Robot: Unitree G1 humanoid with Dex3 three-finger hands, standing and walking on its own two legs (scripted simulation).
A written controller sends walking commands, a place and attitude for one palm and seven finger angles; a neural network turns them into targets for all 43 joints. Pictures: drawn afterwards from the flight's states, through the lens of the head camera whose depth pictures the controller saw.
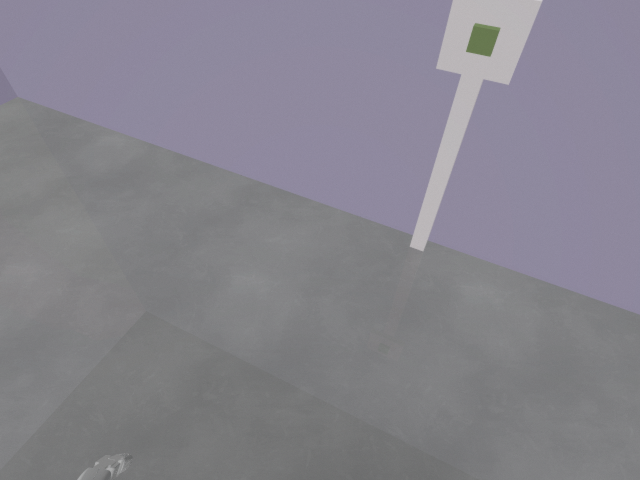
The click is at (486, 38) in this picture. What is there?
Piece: button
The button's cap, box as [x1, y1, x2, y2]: [466, 23, 499, 56]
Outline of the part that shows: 475,23 472,29 466,51 489,56 494,45 499,28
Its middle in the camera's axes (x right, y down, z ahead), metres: +0.41 -0.50 +0.98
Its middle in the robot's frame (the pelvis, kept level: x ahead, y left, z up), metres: +1.10 -0.36 +0.09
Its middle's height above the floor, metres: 0.86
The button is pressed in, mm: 0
